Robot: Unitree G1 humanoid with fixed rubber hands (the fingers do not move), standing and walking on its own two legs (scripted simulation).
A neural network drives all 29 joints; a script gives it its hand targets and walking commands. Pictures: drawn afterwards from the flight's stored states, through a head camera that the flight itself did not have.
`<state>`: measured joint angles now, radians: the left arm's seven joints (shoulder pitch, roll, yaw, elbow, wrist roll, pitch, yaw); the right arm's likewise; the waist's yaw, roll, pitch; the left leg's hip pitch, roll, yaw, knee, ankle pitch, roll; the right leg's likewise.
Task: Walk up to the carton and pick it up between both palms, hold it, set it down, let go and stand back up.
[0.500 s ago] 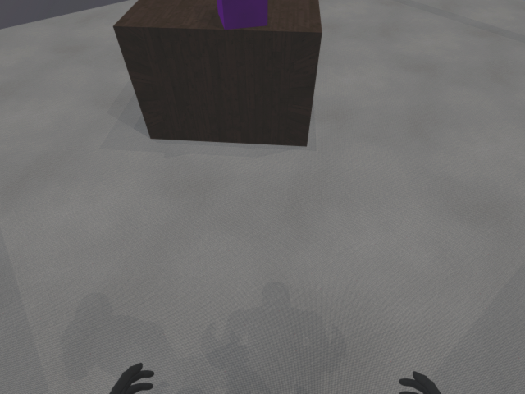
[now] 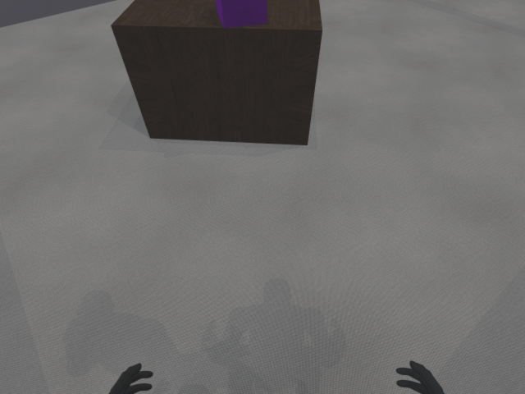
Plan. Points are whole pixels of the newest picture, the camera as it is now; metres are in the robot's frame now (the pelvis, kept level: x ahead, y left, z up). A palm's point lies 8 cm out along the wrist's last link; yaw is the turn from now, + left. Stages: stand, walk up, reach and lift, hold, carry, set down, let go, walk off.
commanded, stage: stand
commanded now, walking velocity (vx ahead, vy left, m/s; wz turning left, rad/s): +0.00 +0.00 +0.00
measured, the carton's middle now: out of the picture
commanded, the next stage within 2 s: walk up in 0.12 s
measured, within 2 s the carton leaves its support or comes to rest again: neither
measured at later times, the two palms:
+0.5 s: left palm out of the picture +0.07 +0.28 -0.10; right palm out of the picture +0.10 -0.24 -0.10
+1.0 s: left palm (163, 249) +0.40 +0.24 -0.10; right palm out of the picture +0.13 -0.24 -0.14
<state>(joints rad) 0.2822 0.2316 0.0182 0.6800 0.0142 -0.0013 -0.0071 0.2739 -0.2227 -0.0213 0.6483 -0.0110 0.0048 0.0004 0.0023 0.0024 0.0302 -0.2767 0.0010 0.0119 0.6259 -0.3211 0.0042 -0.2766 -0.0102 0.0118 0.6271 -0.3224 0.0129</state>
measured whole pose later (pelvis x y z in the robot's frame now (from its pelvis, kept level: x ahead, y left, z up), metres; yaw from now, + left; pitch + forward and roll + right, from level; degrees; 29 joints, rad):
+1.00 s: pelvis +0.22 +0.02 -0.02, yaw -6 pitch -1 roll -1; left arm 0.24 0.23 0.04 0.62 0.06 -0.05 -0.04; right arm 0.55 -0.28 -0.02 0.80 -0.03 -0.04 0.01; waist -0.08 0.03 0.06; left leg 0.01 0.10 0.16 0.67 -0.58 0.00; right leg -0.49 -0.02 -0.09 0.65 -0.12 -0.04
